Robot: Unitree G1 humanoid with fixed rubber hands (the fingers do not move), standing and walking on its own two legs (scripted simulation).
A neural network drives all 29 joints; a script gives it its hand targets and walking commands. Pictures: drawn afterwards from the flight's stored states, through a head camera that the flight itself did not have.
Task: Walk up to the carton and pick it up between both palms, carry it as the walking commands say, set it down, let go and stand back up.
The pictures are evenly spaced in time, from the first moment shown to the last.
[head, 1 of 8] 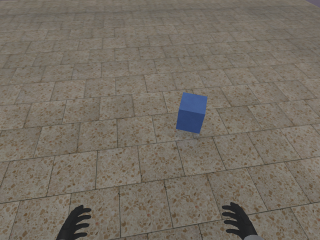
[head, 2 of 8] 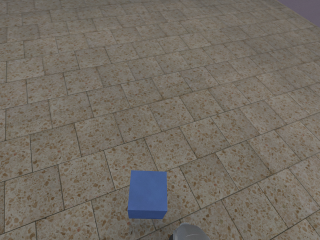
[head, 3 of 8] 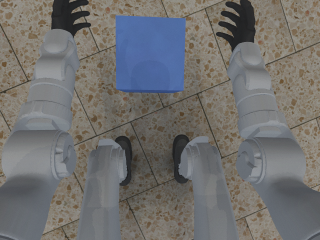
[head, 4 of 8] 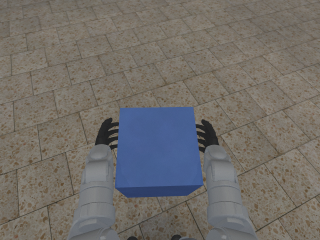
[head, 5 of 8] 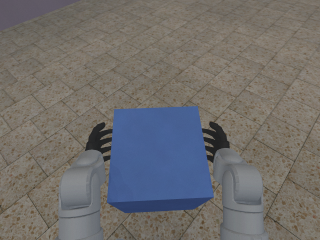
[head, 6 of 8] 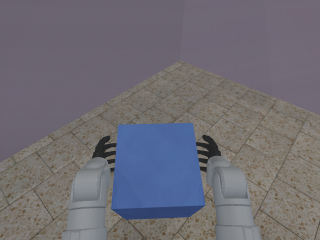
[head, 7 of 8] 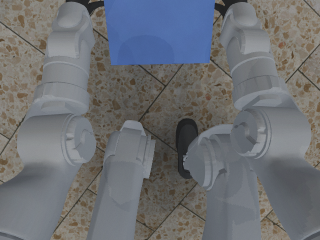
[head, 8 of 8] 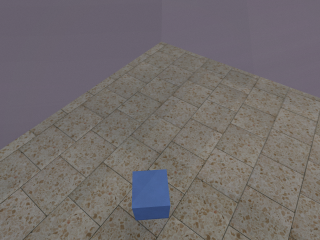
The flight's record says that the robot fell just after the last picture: no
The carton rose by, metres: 0.69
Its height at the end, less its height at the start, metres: +0.00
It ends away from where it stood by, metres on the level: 2.55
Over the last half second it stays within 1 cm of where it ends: yes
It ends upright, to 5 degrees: yes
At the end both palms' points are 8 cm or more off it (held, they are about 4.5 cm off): yes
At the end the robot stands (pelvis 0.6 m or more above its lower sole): yes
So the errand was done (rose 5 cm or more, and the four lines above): yes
